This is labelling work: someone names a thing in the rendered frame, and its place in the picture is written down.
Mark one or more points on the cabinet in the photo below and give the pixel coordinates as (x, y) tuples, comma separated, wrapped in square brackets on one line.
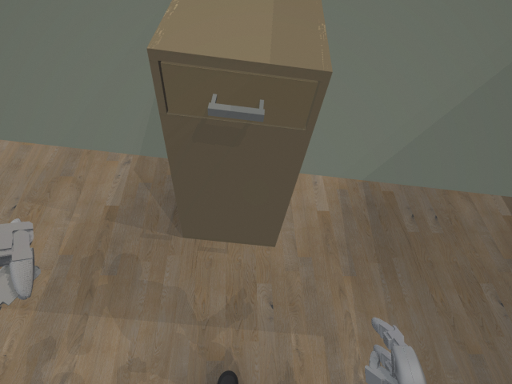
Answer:
[(233, 180)]

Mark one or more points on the robot right hand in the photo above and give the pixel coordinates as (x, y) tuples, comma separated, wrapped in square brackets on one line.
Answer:
[(401, 365)]

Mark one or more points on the handle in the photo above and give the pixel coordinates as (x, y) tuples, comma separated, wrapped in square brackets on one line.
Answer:
[(237, 112)]

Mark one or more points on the robot left hand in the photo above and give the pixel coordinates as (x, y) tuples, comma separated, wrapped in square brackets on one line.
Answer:
[(17, 258)]

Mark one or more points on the drawer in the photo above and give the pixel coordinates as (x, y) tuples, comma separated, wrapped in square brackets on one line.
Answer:
[(189, 89)]

